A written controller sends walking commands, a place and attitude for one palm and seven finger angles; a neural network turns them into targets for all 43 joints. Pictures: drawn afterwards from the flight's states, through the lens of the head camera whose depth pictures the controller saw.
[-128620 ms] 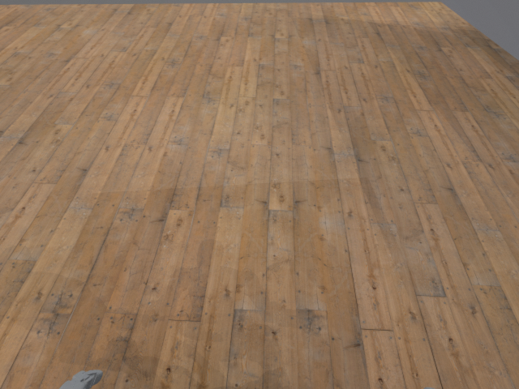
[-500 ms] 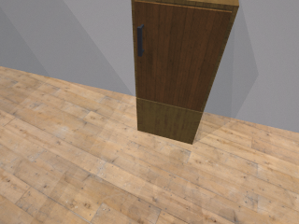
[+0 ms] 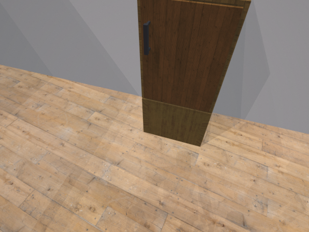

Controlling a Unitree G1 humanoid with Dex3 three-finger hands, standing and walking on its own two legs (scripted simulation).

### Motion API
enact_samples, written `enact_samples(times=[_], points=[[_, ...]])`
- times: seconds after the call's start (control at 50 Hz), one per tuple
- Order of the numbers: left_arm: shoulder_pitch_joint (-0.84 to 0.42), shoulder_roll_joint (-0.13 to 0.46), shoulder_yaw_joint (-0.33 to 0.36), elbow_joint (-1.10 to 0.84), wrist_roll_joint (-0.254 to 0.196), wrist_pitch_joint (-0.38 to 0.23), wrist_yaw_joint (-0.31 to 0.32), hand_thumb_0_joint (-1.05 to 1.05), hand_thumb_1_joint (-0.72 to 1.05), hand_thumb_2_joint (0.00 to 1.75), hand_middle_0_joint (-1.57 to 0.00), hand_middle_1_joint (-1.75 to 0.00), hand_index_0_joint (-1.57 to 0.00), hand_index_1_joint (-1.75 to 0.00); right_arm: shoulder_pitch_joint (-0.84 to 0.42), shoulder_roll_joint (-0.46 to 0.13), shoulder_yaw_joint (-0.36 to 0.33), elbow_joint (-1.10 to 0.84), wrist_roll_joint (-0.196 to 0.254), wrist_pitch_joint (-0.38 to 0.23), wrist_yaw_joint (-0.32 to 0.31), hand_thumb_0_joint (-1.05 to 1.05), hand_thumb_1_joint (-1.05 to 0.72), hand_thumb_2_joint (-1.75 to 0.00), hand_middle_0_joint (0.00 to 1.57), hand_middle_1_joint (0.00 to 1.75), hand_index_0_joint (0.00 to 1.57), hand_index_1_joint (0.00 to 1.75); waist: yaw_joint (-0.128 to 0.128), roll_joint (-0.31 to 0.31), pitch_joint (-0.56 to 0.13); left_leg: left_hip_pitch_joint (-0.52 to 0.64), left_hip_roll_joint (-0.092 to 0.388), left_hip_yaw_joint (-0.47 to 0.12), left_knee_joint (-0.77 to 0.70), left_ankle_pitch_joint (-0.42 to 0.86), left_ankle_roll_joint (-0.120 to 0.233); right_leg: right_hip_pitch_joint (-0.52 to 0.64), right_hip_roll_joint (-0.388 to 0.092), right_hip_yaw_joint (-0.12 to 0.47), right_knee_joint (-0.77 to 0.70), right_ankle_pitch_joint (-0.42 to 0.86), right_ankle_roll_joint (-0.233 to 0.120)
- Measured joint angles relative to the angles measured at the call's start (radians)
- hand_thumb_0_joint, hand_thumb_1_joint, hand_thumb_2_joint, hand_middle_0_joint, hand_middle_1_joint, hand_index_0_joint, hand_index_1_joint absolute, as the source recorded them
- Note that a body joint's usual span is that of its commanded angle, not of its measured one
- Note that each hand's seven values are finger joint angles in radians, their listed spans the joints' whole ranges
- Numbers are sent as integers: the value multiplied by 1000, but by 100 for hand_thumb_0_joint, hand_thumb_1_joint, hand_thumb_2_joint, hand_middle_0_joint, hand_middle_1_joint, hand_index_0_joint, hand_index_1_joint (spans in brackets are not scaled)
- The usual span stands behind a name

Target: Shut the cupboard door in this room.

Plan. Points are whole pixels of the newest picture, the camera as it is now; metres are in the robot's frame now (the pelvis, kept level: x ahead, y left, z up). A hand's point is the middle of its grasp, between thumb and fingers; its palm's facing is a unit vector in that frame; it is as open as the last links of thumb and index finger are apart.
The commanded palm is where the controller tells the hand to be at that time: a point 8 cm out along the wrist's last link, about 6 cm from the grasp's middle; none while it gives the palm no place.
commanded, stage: look to check the result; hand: left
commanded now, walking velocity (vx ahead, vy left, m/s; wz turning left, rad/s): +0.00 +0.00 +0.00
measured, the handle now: (147, 38) +0.94 +0.09 +0.06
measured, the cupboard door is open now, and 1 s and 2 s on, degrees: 0 0 0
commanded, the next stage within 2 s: stand and wait in 0.10 s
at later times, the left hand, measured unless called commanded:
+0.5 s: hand out of the picture +0.04 +0.21 -0.17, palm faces +0.00 -0.96 -0.27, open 7.4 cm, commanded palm none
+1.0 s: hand out of the picture +0.07 +0.23 -0.16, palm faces -0.01 -0.95 -0.30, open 7.4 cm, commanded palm none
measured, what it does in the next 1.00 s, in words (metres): stands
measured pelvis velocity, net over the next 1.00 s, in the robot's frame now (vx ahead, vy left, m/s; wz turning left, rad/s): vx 0.02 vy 0.00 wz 0.01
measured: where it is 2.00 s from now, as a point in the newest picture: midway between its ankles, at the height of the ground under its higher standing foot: outside the picture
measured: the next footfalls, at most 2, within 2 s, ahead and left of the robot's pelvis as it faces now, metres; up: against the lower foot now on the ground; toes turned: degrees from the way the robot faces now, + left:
none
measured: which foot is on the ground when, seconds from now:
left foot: down 0.00-1.00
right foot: down 0.00-1.00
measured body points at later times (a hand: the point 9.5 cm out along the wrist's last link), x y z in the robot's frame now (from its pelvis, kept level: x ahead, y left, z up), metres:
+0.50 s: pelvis +0.01 +0.00 +0.00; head +0.01 +0.00 +0.45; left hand +0.04 +0.26 -0.15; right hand +0.04 -0.26 -0.15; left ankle +0.01 +0.10 -0.75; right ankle -0.01 -0.11 -0.75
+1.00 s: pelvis +0.02 +0.00 +0.00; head +0.03 -0.01 +0.45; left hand +0.07 +0.28 -0.14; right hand +0.08 -0.28 -0.14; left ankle +0.01 +0.10 -0.75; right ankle -0.01 -0.11 -0.75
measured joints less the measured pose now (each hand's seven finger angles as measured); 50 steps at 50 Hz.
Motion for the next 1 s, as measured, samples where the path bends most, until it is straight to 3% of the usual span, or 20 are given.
enact_samples(times=[1.0], points=[[-117,105,-1,-14,0,-10,-16,0,91,89,-20,-30,-20,-30,-127,-111,3,-5,1,-3,15,1,-91,-90,20,30,21,30,1,-1,2,47,-1,-12,-66,7,-11,57,6,-11,-78,8,-3]])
